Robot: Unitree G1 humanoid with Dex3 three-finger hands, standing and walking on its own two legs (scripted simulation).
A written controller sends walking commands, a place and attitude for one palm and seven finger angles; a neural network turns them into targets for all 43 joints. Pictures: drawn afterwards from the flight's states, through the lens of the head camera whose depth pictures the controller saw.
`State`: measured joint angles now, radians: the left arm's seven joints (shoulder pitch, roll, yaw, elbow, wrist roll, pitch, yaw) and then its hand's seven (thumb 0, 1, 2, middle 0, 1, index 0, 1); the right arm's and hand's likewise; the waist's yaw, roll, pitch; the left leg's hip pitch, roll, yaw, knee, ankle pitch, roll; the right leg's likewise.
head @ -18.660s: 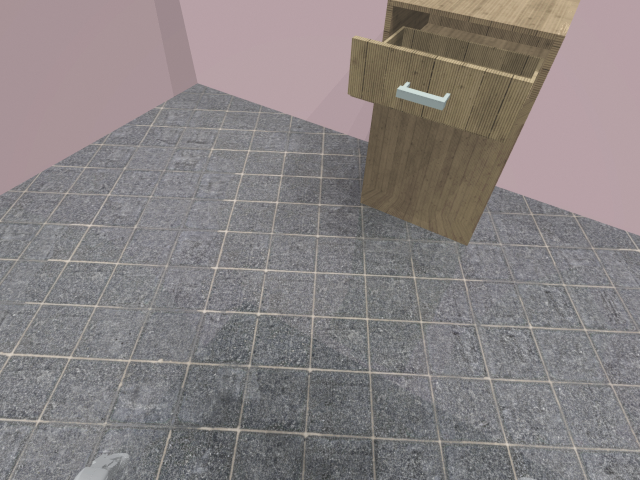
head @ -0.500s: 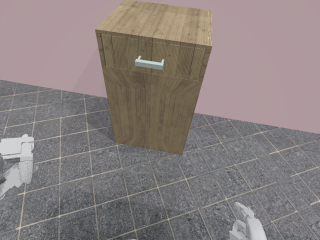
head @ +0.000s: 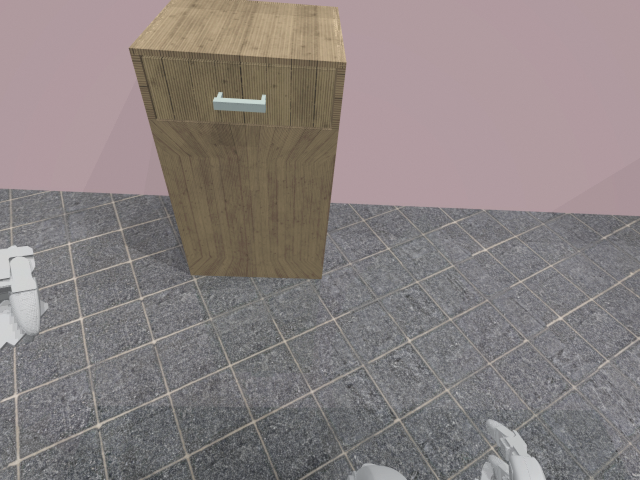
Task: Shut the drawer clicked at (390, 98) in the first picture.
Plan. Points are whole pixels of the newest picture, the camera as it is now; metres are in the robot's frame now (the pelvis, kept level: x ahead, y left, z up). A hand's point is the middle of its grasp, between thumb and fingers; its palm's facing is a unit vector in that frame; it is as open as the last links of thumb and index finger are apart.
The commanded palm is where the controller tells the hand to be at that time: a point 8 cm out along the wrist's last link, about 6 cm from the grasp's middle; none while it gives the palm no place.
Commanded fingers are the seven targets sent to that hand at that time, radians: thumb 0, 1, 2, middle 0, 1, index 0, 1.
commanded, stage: stop stepping back and stand still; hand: left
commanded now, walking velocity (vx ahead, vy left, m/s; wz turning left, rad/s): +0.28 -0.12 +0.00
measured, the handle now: (241, 101) +0.96 +0.21 +0.00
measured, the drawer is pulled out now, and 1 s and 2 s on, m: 0.00 0.00 0.00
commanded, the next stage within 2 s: let the arm hang, fingers relaxed in 0.88 s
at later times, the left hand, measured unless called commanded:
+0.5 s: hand (36, 363) +0.17 +0.23 +0.18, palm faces +0.46 -0.76 -0.45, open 3.3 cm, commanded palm +0.10 +0.27 +0.20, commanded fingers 0.00 0.90 0.90 -1.40 -1.60 -1.40 -1.60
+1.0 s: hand (65, 345) +0.20 +0.23 +0.17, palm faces +0.32 -0.79 -0.52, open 3.3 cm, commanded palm none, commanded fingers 0.00 0.90 0.90 -1.32 -1.51 -1.32 -1.51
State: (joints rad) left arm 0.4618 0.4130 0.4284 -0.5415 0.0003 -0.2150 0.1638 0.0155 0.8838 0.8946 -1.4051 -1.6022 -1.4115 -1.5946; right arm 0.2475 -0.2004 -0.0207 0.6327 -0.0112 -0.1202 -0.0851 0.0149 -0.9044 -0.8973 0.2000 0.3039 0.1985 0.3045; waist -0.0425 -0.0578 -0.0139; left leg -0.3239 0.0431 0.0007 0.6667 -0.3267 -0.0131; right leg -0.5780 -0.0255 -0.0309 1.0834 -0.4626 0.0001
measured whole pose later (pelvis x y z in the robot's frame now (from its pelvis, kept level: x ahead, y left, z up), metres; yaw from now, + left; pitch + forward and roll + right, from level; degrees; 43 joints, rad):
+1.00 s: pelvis +0.01 -0.01 +0.02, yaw +4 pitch +1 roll +0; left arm 0.62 0.41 0.33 -0.54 -0.02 -0.24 0.12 0.02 0.88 0.89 -1.40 -1.60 -1.41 -1.59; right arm 0.16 -0.20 0.00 0.61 0.01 -0.10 -0.05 0.01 -0.90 -0.90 0.20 0.30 0.20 0.30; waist -0.01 0.01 0.05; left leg -0.25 0.01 0.04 0.50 -0.26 0.01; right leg -0.25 0.00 -0.06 0.49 -0.25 -0.02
